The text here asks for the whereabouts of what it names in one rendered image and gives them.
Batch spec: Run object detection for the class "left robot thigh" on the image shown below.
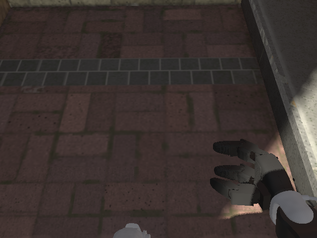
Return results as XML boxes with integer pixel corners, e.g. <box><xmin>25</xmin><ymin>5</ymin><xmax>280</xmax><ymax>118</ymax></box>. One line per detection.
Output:
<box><xmin>113</xmin><ymin>227</ymin><xmax>151</xmax><ymax>238</ymax></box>

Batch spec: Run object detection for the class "right robot hand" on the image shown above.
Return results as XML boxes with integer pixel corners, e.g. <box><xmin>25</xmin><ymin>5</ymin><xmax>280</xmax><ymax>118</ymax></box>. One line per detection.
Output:
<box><xmin>210</xmin><ymin>139</ymin><xmax>295</xmax><ymax>210</ymax></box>

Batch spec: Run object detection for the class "left robot shin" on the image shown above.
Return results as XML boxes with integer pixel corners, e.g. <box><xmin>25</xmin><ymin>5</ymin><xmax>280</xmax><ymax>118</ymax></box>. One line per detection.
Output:
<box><xmin>113</xmin><ymin>223</ymin><xmax>142</xmax><ymax>237</ymax></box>

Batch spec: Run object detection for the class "right robot forearm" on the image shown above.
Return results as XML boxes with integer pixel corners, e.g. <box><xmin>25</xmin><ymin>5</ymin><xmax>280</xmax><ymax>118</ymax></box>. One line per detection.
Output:
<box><xmin>269</xmin><ymin>190</ymin><xmax>317</xmax><ymax>238</ymax></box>

